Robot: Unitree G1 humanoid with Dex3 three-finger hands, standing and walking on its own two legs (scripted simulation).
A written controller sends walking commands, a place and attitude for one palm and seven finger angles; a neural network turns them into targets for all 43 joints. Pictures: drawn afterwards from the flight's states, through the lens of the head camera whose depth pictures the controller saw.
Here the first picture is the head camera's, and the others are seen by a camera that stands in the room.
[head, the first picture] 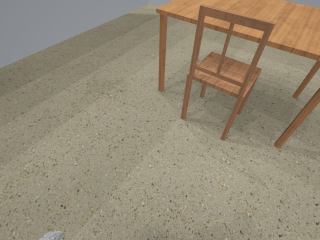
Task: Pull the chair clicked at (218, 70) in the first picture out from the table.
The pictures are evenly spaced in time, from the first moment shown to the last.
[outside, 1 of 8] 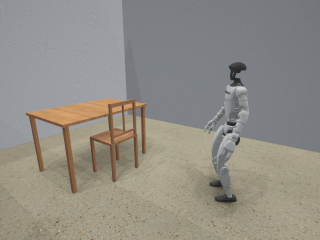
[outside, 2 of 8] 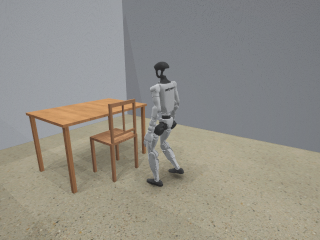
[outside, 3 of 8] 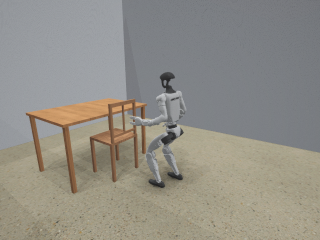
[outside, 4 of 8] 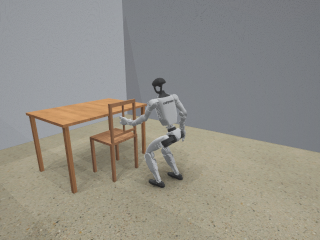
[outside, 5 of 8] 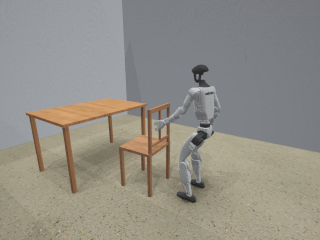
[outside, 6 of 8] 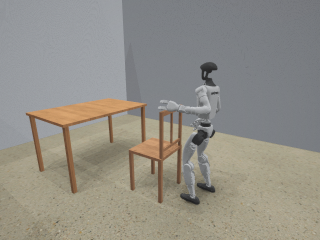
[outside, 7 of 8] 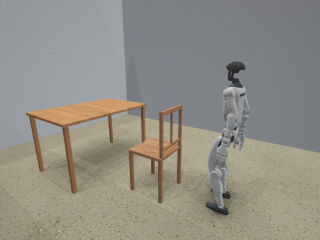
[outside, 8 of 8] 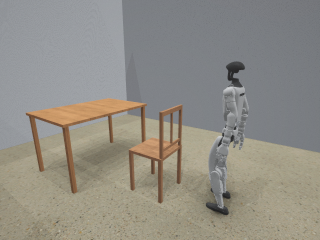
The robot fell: no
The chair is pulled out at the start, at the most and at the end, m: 0.00 0.63 0.62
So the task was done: yes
